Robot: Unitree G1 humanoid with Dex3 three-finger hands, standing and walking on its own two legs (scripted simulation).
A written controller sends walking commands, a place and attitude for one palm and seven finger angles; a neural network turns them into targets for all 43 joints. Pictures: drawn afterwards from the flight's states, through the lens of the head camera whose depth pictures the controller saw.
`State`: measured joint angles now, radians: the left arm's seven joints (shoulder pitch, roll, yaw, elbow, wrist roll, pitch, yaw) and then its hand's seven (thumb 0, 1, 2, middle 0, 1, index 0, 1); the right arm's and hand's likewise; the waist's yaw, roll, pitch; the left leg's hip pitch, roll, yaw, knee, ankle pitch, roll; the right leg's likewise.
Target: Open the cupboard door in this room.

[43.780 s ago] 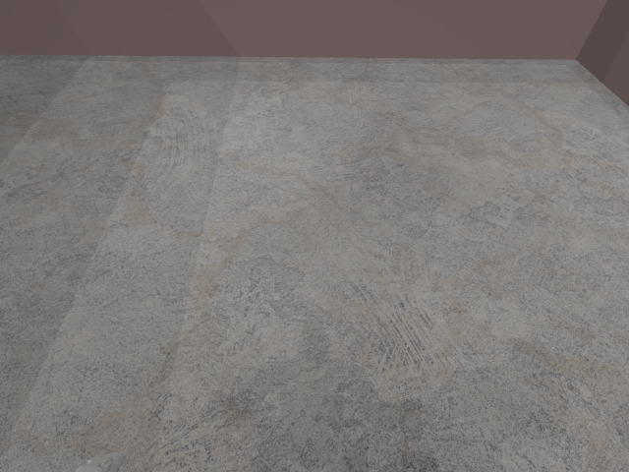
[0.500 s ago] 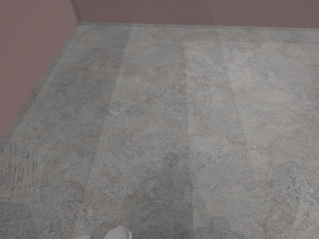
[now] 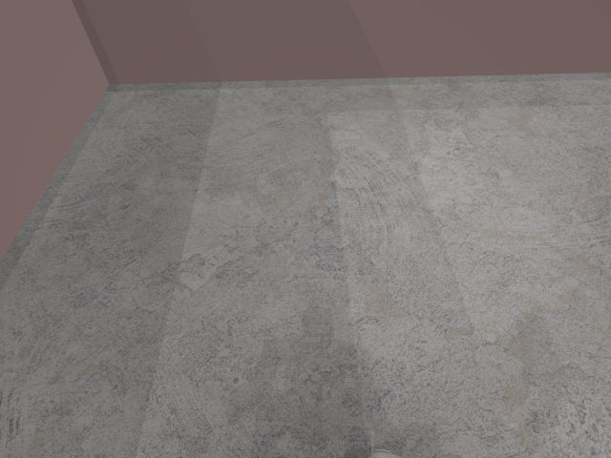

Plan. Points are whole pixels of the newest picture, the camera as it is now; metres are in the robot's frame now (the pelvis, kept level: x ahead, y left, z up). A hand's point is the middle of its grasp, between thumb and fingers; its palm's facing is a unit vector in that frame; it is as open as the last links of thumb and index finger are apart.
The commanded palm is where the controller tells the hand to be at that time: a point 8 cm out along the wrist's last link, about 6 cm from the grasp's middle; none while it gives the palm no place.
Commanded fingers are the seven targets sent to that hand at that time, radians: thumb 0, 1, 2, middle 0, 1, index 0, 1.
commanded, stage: turn to face it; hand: left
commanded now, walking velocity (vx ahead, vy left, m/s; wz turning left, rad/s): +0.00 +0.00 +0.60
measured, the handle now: out of the picture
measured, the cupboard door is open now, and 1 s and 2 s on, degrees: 40 40 40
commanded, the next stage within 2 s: none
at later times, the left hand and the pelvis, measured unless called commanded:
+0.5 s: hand (198, 446) +0.17 +0.19 -0.20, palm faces +0.25 -0.95 -0.18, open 7.3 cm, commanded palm none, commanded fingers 0.00 0.90 0.90 -0.20 -0.30 -0.20 -0.30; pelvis +0.15 -0.01 -0.02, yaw +13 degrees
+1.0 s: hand (232, 450) +0.16 +0.13 -0.16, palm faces +0.52 -0.81 -0.26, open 7.4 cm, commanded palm none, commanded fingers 0.00 0.90 0.90 -0.20 -0.30 -0.20 -0.30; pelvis +0.21 -0.08 +0.00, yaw +33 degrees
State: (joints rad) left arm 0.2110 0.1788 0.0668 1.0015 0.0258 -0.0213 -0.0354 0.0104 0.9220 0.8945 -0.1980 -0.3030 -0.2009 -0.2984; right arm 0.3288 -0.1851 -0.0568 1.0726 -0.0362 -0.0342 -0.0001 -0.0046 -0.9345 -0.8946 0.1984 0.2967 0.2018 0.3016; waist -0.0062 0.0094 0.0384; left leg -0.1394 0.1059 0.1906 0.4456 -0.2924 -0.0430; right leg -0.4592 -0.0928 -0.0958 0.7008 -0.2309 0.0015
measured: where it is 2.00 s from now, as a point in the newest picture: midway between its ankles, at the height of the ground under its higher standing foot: (347, 443)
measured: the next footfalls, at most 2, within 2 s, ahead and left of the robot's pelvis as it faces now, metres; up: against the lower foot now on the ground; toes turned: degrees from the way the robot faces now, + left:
right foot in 0.04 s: +0.14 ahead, -0.13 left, +0.00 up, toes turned -7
left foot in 0.38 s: +0.24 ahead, +0.10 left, +0.00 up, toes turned +18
